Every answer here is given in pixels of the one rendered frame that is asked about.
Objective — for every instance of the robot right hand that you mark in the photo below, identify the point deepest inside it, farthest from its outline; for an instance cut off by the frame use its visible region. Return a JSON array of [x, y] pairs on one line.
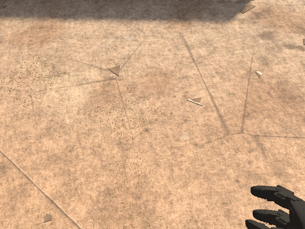
[[282, 220]]

